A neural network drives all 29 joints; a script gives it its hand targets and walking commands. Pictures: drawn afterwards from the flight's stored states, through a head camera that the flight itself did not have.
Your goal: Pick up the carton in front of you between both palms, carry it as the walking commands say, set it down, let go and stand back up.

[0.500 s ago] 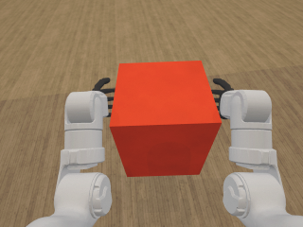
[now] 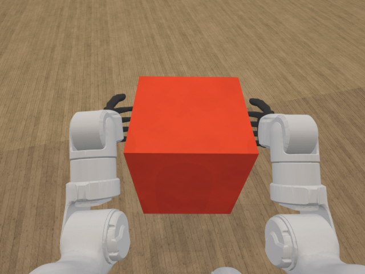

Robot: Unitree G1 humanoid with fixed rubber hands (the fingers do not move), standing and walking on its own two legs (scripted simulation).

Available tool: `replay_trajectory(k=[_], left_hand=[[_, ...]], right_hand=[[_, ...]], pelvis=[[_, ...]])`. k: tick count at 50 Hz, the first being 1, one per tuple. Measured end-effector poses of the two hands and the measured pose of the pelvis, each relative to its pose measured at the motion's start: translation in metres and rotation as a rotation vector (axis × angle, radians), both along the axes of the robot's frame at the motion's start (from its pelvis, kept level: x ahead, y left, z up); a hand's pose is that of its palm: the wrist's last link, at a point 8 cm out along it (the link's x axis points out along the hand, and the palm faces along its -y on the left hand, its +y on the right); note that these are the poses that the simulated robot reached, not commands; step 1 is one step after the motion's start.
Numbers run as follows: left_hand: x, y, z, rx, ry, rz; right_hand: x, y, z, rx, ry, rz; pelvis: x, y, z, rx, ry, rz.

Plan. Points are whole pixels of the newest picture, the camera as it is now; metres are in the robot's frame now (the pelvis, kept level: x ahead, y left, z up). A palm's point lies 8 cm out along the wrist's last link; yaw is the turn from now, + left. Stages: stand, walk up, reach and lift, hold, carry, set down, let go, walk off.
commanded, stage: carry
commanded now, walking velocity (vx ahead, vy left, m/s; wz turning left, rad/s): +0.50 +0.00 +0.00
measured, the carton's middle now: (187, 149) +0.38 -0.01 +0.06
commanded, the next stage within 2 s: none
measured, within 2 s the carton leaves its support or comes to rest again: neither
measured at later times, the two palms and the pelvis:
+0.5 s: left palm (125, 44) +0.65 +0.13 +0.18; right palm (237, 38) +0.67 -0.17 +0.17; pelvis +0.28 -0.04 +0.02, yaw +1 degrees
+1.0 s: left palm out of the picture +0.96 +0.14 +0.21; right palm out of the picture +0.94 -0.16 +0.21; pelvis +0.56 +0.00 +0.04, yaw +0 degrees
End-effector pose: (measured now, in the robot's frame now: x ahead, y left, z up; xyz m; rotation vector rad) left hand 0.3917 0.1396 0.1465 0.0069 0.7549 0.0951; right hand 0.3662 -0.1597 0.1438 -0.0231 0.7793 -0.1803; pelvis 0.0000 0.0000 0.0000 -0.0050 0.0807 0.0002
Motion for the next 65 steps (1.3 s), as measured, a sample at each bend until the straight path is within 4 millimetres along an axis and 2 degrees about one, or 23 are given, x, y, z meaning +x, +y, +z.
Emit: replay_trajectory(k=[6, 12, 15, 19, 23, 28, 33, 37, 42, 46, 51, 54, 58, 62, 65], left_hand=[[0.066, -0.006, 0.022, -0.018, -0.076, 0.008], [0.142, -0.016, 0.040, -0.001, -0.114, 0.037], [0.174, -0.019, 0.037, 0.034, -0.097, 0.058], [0.203, -0.014, 0.022, 0.055, -0.010, 0.086], [0.236, -0.008, 0.023, 0.056, -0.003, 0.111], [0.293, -0.002, 0.042, 0.039, -0.074, 0.123], [0.363, 0.008, 0.054, 0.022, -0.109, 0.104], [0.423, 0.015, 0.045, 0.009, -0.086, 0.056], [0.477, 0.010, 0.037, 0.003, -0.005, 0.008], [0.520, 0.006, 0.047, -0.007, -0.032, 0.002], [0.577, 0.002, 0.067, -0.015, -0.093, 0.023], [0.615, -0.004, 0.073, -0.005, -0.095, 0.037], [0.662, -0.011, 0.070, 0.035, -0.080, 0.059], [0.692, -0.008, 0.057, 0.059, -0.012, 0.083], [0.716, -0.004, 0.058, 0.062, -0.005, 0.104]], right_hand=[[0.067, -0.006, 0.022, 0.011, -0.078, -0.020], [0.151, -0.016, 0.035, 0.031, -0.116, 0.008], [0.195, -0.019, 0.029, 0.044, -0.098, 0.043], [0.240, -0.015, 0.019, 0.051, -0.012, 0.079], [0.282, -0.008, 0.023, 0.052, -0.005, 0.099], [0.338, -0.002, 0.042, 0.063, -0.076, 0.092], [0.401, 0.008, 0.056, 0.052, -0.111, 0.069], [0.446, 0.014, 0.052, 0.012, -0.089, 0.041], [0.481, 0.010, 0.038, -0.007, -0.006, 0.009], [0.520, 0.006, 0.048, -0.001, -0.035, -0.009], [0.583, 0.002, 0.068, 0.018, -0.097, -0.008], [0.624, -0.004, 0.071, 0.029, -0.099, 0.005], [0.683, -0.012, 0.062, 0.042, -0.083, 0.044], [0.728, -0.009, 0.053, 0.049, -0.016, 0.081], [0.760, -0.004, 0.057, 0.052, -0.009, 0.098]], pelvis=[[0.062, -0.004, 0.009, -0.001, 0.011, 0.004], [0.145, -0.022, 0.002, 0.000, 0.011, 0.009], [0.185, -0.033, -0.004, -0.012, -0.005, 0.017], [0.224, -0.040, 0.010, 0.005, -0.006, 0.015], [0.260, -0.042, 0.021, 0.015, -0.002, 0.014], [0.312, -0.035, 0.026, 0.013, 0.007, 0.011], [0.380, -0.019, 0.022, 0.014, 0.013, 0.007], [0.433, -0.002, 0.015, 0.026, -0.004, -0.004], [0.480, 0.006, 0.031, 0.003, -0.006, 0.001], [0.517, 0.007, 0.040, -0.003, 0.001, 0.002], [0.575, -0.001, 0.043, 0.003, 0.013, 0.007], [0.618, -0.011, 0.041, 0.005, 0.015, 0.008], [0.674, -0.025, 0.031, -0.012, -0.006, 0.019], [0.712, -0.033, 0.043, 0.006, -0.007, 0.018], [0.738, -0.035, 0.052, 0.014, -0.003, 0.016]])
